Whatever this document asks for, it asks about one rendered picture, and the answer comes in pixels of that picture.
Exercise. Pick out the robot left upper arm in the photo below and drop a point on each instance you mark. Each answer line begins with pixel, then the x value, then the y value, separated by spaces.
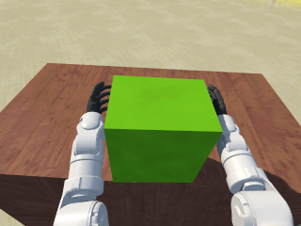
pixel 91 213

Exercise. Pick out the carton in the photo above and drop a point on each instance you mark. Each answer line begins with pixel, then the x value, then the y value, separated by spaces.
pixel 158 129

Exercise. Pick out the left robot hand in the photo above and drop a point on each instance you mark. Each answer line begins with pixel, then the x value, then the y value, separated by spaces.
pixel 94 102

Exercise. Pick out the right robot hand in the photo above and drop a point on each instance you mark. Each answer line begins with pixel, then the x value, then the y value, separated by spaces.
pixel 217 100

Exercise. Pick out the pedestal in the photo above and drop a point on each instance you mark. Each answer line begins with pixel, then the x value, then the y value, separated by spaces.
pixel 39 125

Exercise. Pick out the robot right forearm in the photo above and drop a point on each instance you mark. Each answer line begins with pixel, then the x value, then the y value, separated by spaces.
pixel 243 173

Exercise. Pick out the robot right upper arm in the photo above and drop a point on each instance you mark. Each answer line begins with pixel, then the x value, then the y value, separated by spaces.
pixel 259 208

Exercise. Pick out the robot left forearm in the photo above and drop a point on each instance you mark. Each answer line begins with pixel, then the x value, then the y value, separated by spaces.
pixel 85 180

